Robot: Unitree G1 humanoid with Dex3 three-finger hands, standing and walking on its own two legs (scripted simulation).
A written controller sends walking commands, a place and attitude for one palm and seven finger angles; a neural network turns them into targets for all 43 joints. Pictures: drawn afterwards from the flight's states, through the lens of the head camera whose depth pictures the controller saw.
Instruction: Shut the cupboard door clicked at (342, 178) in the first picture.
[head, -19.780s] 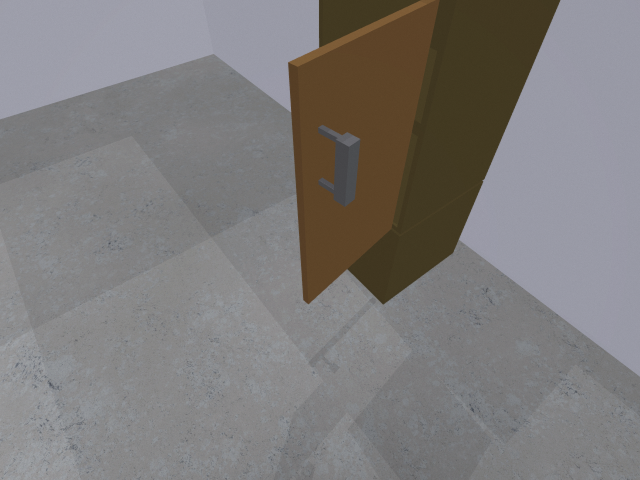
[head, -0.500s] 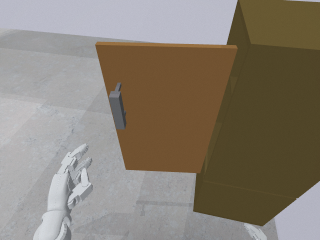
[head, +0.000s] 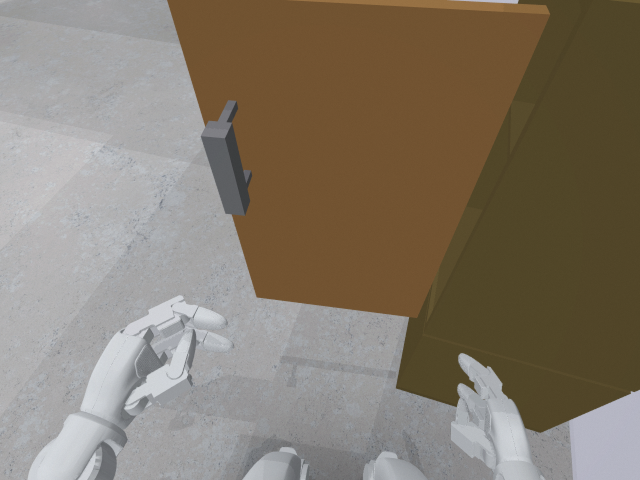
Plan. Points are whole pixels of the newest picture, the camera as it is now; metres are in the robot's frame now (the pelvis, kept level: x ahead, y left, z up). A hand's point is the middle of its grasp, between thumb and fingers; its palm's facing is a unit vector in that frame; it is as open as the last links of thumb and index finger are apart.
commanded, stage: raise the hand and make a fist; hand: left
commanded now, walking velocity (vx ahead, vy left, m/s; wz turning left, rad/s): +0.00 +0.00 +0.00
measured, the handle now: (233, 159) +0.45 +0.15 +0.15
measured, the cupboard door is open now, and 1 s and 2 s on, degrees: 99 99 99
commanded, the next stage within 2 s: bring the fist close to the handle in 1.18 s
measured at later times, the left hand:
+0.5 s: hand (117, 319) +0.24 +0.21 +0.14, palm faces -0.01 -1.00 -0.07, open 3.1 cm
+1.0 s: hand (127, 317) +0.24 +0.21 +0.14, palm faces -0.09 -1.00 -0.03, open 3.1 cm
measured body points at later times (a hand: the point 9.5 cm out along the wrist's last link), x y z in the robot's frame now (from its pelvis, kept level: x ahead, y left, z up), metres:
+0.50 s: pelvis +0.03 +0.02 +0.03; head +0.05 +0.02 +0.48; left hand +0.23 +0.26 +0.15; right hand +0.22 -0.21 -0.03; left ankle +0.01 +0.09 -0.66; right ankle +0.04 -0.07 -0.66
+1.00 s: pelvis +0.02 +0.03 +0.05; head +0.02 +0.02 +0.50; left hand +0.24 +0.26 +0.14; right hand +0.19 -0.20 -0.01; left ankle +0.01 +0.09 -0.66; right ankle +0.04 -0.07 -0.66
